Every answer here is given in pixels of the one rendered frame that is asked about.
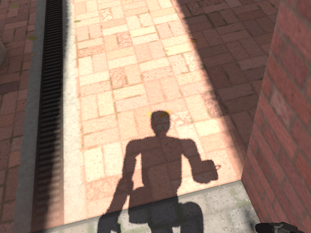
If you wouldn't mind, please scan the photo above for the right robot hand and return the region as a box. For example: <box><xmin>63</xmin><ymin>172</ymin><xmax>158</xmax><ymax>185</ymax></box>
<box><xmin>255</xmin><ymin>222</ymin><xmax>304</xmax><ymax>233</ymax></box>

